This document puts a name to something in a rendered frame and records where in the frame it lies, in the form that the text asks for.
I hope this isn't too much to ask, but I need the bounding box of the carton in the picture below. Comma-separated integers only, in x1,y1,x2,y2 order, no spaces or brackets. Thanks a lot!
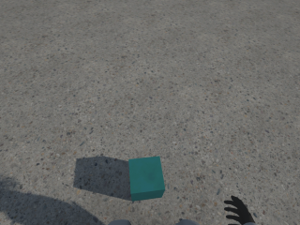
128,156,165,202

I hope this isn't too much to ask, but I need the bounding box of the robot right hand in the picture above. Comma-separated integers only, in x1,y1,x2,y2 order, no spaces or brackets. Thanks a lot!
224,195,255,225

